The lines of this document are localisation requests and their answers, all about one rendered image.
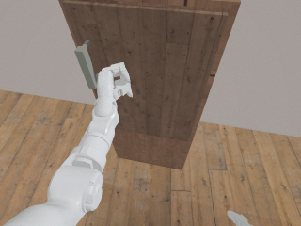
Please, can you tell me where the handle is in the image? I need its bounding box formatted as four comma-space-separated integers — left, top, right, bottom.
74, 40, 99, 89

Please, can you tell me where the right robot hand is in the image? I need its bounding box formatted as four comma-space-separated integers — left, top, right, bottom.
227, 210, 253, 226

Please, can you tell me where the robot left upper arm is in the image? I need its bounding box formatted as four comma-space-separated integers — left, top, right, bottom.
3, 165, 103, 226

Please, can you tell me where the left robot hand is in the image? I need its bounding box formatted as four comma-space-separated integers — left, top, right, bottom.
97, 62, 133, 101

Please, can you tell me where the left robot forearm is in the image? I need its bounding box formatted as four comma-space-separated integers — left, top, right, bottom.
47, 96, 119, 199

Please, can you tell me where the cupboard door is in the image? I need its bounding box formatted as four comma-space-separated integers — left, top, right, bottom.
62, 0, 229, 142

